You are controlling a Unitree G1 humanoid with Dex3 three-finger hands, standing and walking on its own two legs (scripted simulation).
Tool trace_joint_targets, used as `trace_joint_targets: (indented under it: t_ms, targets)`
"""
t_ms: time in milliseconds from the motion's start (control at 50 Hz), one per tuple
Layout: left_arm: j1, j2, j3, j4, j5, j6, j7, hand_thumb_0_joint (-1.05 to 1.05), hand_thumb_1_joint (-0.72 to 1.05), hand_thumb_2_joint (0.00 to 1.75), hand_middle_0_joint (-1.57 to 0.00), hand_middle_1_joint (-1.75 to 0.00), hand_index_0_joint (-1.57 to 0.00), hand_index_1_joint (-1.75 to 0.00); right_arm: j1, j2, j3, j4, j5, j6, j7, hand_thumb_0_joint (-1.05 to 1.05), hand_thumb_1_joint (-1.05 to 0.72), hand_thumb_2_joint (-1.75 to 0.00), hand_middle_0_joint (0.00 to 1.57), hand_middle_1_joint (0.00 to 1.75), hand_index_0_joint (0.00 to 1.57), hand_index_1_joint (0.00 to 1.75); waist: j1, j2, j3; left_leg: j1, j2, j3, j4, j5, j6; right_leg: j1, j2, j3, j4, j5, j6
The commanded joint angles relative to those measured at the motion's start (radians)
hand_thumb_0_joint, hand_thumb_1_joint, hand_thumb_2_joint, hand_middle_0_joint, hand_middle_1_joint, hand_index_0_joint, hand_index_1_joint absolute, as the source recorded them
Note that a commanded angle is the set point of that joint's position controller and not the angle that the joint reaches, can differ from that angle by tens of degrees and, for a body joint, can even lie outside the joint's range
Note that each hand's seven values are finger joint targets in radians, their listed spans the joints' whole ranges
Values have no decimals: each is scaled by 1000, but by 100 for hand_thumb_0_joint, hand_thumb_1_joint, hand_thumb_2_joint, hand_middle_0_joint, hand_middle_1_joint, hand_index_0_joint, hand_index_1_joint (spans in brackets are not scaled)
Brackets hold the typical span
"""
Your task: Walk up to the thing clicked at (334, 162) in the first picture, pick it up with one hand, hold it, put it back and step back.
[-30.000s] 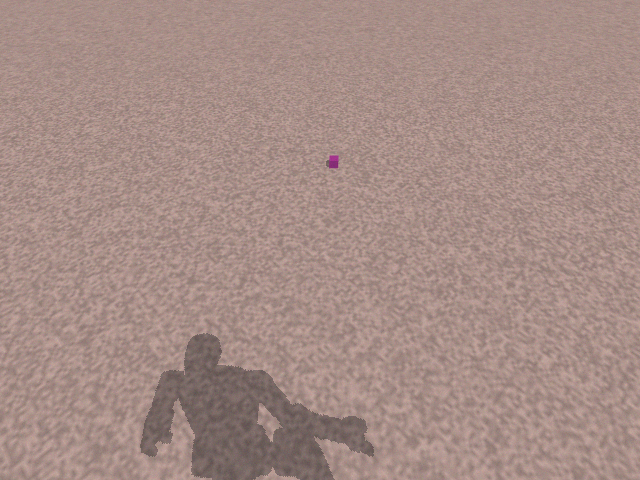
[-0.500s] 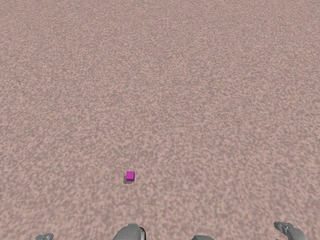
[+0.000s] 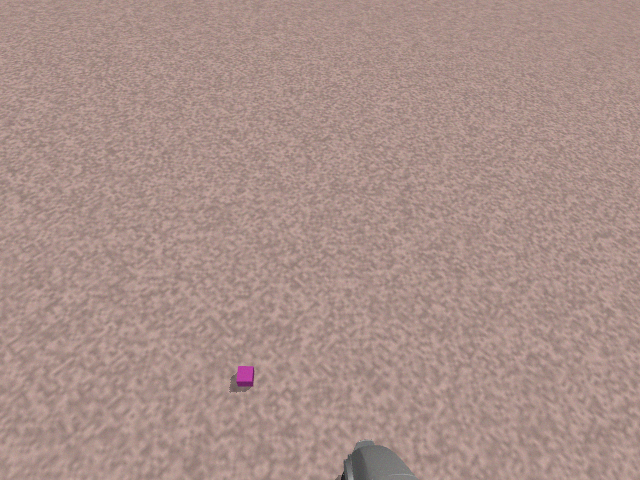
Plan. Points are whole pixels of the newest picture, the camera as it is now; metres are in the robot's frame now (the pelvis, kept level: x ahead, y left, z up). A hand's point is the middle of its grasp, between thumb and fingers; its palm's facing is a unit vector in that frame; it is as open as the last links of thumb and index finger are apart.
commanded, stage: walk up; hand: left
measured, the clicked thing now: (245, 376) +0.50 +0.16 -0.74
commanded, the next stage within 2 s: none
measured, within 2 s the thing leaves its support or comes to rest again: neither
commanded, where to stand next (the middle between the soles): +0.11 -0.08 m, yaw -2 degrees
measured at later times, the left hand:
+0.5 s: hand out of the picture +0.12 +0.24 -0.17, palm faces +0.03 -0.94 -0.35, open 7.3 cm
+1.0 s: hand out of the picture +0.00 +0.25 -0.11, palm faces -0.05 -0.88 -0.47, open 7.3 cm
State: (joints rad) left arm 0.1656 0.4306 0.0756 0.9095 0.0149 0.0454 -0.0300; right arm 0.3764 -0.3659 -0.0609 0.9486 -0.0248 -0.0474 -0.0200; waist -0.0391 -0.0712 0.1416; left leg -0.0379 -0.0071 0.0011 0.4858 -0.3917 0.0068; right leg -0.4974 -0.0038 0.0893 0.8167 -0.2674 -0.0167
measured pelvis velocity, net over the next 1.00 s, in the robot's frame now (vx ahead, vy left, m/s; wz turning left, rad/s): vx -0.04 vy -0.04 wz -0.06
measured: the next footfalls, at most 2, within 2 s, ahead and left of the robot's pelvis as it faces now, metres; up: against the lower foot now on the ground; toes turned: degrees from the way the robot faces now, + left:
right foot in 0.08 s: +0.15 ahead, -0.13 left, +0.00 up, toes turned +0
left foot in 0.44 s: +0.01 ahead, +0.08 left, +0.00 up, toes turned +1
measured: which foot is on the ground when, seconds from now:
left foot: down 0.00-0.12, up 0.14-0.42, down 0.44-0.88, up 0.90-1.00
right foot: up 0.00-0.06, down 0.08-0.48, up 0.50-0.82, down 0.84-1.00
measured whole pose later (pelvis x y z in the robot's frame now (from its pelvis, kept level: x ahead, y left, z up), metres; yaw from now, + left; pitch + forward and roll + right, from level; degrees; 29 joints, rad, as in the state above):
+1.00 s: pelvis -0.04 -0.04 +0.01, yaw -4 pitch -4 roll +0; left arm 0.39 0.40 0.05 0.90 0.02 -0.08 0.00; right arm 0.32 -0.44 -0.08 0.85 -0.03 0.04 0.07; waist 0.01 0.08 0.03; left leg -0.40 -0.03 -0.09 0.94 -0.38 0.02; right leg -0.08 0.03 0.00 0.47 -0.32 -0.03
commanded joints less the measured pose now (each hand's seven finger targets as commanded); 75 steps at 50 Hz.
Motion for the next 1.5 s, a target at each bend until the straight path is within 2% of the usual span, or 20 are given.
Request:
trace_joint_targets:
  t_ms: [0, 60, 80, 120, 220, 400, 480, 580, 700, 820, 860, 880, 960, 1100, 1200, 1240, 1260, 1280, 1320, 1480]
  targets:
    - [-100, 97, 23, -101, -10, -35, 8, 0, 90, 90, -20, -30, -20, -30, -104, -249, -56, -117, 16, 6, -23, 0, -90, -90, 20, 30, 20, 30, -3, 276, -64, -157, 160, -54, 1, 715, 123, 209, 11, -132, -190, 87, -9]
    - [39, 162, 43, -55, 1, -42, 21, 0, 90, 90, -20, -30, -20, -30, -92, -213, -34, -129, 46, 29, -25, 0, -90, -90, 20, 30, 20, 30, 86, 79, -187, -215, 94, -22, 323, 584, 70, 465, -14, -91, -365, 440, -59]
    - [71, 237, 69, -61, 10, -44, 26, 0, 90, 90, -20, -30, -20, -30, -46, -180, -25, -140, 58, 30, -28, 0, -90, -90, 20, 30, 20, 30, 97, -139, -277, -334, -21, 7, 598, 258, 22, 584, -208, 159, -368, 751, -150]
    - [-15, 222, 54, -115, 2, -36, 35, 0, 90, 90, -20, -30, -20, -30, 20, -203, -31, -102, 45, 57, -51, 0, -90, -90, 20, 30, 20, 30, 54, -177, -284, -307, -34, -100, 720, -304, 17, 423, -368, 372, -402, 659, -301]
    - [-133, 164, 45, -168, 22, 1, 45, 0, 90, 90, -20, -30, -20, -30, -9, -221, -35, -87, 40, 75, -35, 0, -90, -90, 20, 30, 20, 30, 29, -84, -205, -301, -46, -52, 667, -161, 1, 194, -196, 102, -407, 175, -209]
    - [-141, 196, 41, -178, -8, 6, 55, 0, 90, 90, -20, -30, -20, -30, 3, -208, -53, -86, -15, 78, -8, 0, -90, -90, 20, 30, 20, 30, -5, -79, -228, -145, -2, -27, 146, 62, 23, 110, -285, 170, -279, 283, -154]
    - [-116, 162, 52, -148, -7, 8, 83, 0, 90, 90, -20, -30, -20, -30, -244, -370, -88, -189, -32, 74, 15, 0, -90, -90, 20, 30, 20, 30, 1, 355, -121, -433, 404, -540, -195, 338, 273, 63, 102, 52, 383, -401, -6]
    - [45, 164, 45, -88, -14, -5, 56, 0, 90, 90, -20, -30, -20, -30, -251, -230, -59, -198, -22, 43, -3, 0, -90, -90, 20, 30, 20, 30, 61, 131, -180, -116, 182, -229, -102, 135, 149, -63, 89, 70, 400, -149, -2]
    - [-24, 200, 35, -123, 17, -90, 25, 0, 90, 90, -20, -30, -20, -30, -3, -314, -99, -174, -32, 36, 49, 0, -90, -90, 20, 30, 20, 30, -91, 227, -179, 197, 293, -377, -170, -186, 273, -115, 21, -46, -65, -359, 38]
    - [264, 178, 43, -15, 10, -132, 25, 0, 90, 90, -20, -30, -20, -30, -197, -272, -72, -246, -11, 42, 74, 0, -90, -90, 20, 30, 20, 30, 95, 162, -72, -337, 166, -127, -31, -68, 150, 461, 30, -136, -471, -23, -41]
    - [385, 314, 84, -5, 18, -138, 45, 0, 90, 90, -20, -30, -20, -30, -244, -170, -39, -297, -5, 47, 78, 0, -90, -90, 20, 30, 20, 30, 145, -152, -45, -749, -36, 24, 434, -163, 17, 639, -302, 470, -634, -347, -117]
    - [322, 337, 80, -36, 20, -134, 52, 0, 90, 90, -20, -30, -20, -30, -276, -236, -58, -290, -10, 54, 72, 0, -90, -90, 20, 30, 20, 30, 148, -37, 36, -742, -2, -137, 500, -114, 14, 466, -402, 588, -695, -534, -174]
    - [160, 247, 56, -94, -7, -155, 57, 0, 90, 90, -20, -30, -20, -30, -87, -252, -69, -186, 11, 43, 90, 0, -90, -90, 20, 30, 20, 30, 21, -8, 64, -664, 17, -195, 490, 80, -1, 477, -233, 187, -623, -31, -71]
    - [100, 170, 28, -132, 0, -123, 56, 0, 90, 90, -20, -30, -20, -30, -116, -169, -33, -151, 26, 37, 54, 0, -90, -90, 20, 30, 20, 30, 52, -147, 21, -321, -4, -38, 254, 238, -26, 263, -150, -119, -451, 631, -101]
    - [68, 185, 15, -141, -27, -64, 65, 0, 90, 90, -20, -30, -20, -30, -116, -185, -32, -115, 18, 26, 23, 0, -90, -90, 20, 30, 20, 30, 36, -60, -71, -148, -27, 64, 22, 390, 18, 280, -142, -98, -190, 594, -86]
    - [115, 144, 2, -144, -47, -69, 67, 0, 90, 90, -20, -30, -20, -30, -38, -276, -59, -99, 8, 17, 9, 0, -90, -90, 20, 30, 20, 30, -2, 160, -187, 11, 110, -85, -5, 875, 92, 243, -38, -75, 81, 372, -20]
    - [262, 119, 11, -161, -35, -83, 45, 0, 90, 90, -20, -30, -20, -30, 85, -347, -95, -116, 7, -5, 27, 0, -90, -90, 20, 30, 20, 30, 1, 315, -330, 211, 284, -409, -8, 477, 221, 62, 83, -93, 309, -284, -23]
    - [260, 172, 20, -130, -23, -74, 48, 0, 90, 90, -20, -30, -20, -30, 87, -371, -106, -118, 26, -12, 33, 0, -90, -90, 20, 30, 20, 30, -22, 290, -366, 224, 385, -685, -162, -44, 320, -28, 39, -28, 422, -348, -55]
    - [208, 244, 30, -115, -8, -76, 30, 0, 90, 90, -20, -30, -20, -30, -41, -335, -100, -156, 24, -2, 34, 0, -90, -90, 20, 30, 20, 30, 5, 220, -234, -8, 332, -569, -272, -419, 241, -35, -20, 31, 385, -278, -43]
    - [246, 144, 33, -81, 6, -93, 11, 0, 90, 90, -20, -30, -20, -30, -120, -277, -69, -202, -15, 7, 50, 0, -90, -90, 20, 30, 20, 30, 26, 295, -66, -346, 213, -228, -220, -159, 210, 168, -9, -127, -66, -190, 10]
